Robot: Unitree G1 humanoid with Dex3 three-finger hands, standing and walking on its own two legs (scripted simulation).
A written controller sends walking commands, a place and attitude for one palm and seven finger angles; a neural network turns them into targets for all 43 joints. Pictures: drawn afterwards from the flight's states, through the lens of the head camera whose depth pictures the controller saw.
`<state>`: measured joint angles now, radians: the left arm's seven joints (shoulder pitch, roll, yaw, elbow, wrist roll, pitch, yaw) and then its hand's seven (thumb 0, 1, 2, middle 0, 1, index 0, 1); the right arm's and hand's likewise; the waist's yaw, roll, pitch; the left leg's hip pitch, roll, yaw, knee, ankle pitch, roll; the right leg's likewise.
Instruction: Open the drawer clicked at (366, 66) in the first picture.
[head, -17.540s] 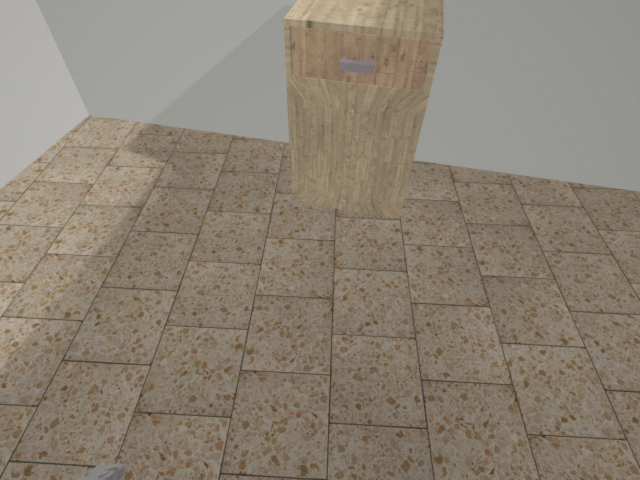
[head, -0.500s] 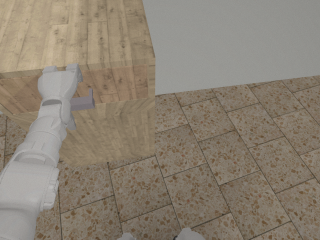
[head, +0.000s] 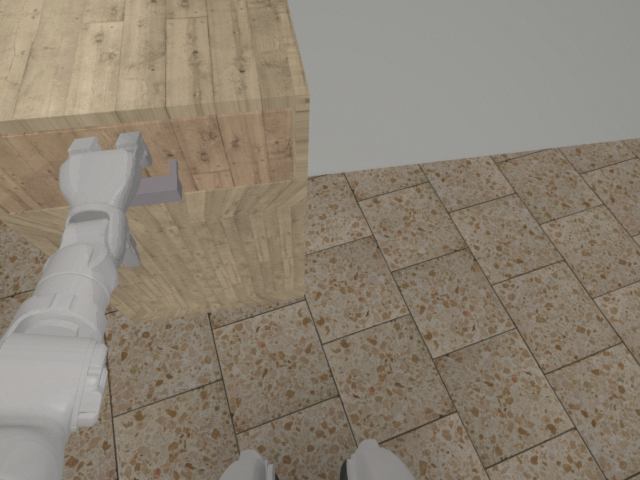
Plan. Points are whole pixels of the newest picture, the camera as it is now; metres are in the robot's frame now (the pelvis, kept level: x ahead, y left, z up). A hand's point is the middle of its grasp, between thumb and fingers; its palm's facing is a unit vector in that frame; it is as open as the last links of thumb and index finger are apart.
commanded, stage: lower the fingers behind the handle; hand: left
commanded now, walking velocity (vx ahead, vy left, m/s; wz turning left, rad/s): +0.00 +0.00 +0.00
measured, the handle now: (140, 180) +0.54 +0.23 -0.02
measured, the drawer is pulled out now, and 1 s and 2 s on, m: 0.00 0.00 0.00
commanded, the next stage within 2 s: close the thumb around the handle in 1.10 s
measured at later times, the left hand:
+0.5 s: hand (138, 205) +0.50 +0.23 -0.02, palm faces -0.03 -0.02 -1.00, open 13.7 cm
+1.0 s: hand (142, 217) +0.49 +0.23 -0.04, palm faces -0.04 -0.01 -1.00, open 13.8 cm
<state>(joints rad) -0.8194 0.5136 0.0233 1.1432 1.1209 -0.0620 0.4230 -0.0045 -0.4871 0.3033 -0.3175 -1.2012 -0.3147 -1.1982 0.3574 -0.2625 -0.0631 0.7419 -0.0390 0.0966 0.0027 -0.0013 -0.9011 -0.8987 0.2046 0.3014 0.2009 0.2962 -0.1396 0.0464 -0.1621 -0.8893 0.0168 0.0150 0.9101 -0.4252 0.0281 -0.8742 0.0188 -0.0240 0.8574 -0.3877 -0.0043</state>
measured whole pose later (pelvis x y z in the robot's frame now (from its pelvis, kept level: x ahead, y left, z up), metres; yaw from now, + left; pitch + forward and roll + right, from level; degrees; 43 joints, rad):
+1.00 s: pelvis -0.03 +0.00 -0.04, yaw +0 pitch +28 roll -3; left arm -0.92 0.55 0.02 1.19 1.12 -0.04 0.44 0.00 -0.49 0.30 -0.31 -1.20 -0.31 -1.20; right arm 0.35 -0.26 -0.03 0.74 -0.04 0.06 -0.01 0.00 -0.90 -0.90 0.20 0.30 0.20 0.30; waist -0.18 0.06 -0.16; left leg -1.13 0.02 0.00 1.11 -0.46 0.03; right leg -1.11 0.02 -0.04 1.04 -0.42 -0.01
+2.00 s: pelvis +0.00 +0.00 -0.02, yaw -1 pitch +27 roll -3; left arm -0.82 0.50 0.02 1.13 1.12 -0.02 0.45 0.00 0.63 0.77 -0.33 -1.35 -0.37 -1.34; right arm 0.34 -0.25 -0.05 0.74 -0.05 0.08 0.01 0.00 -0.90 -0.90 0.21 0.30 0.20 0.30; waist -0.15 0.06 -0.17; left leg -1.03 0.03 0.02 1.05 -0.49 0.03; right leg -1.01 0.03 -0.02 0.99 -0.44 0.00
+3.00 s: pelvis -0.01 -0.01 -0.02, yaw +0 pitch +24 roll -1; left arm -0.71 0.45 0.01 1.09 1.12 -0.04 0.48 -0.01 0.62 0.77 -0.34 -1.35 -0.37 -1.35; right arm 0.30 -0.25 -0.06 0.74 -0.04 0.09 0.00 0.00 -0.90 -0.90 0.20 0.30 0.20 0.30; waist -0.12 0.05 -0.18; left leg -0.97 0.02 0.01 1.03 -0.47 0.02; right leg -0.97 0.02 -0.02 0.99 -0.44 -0.01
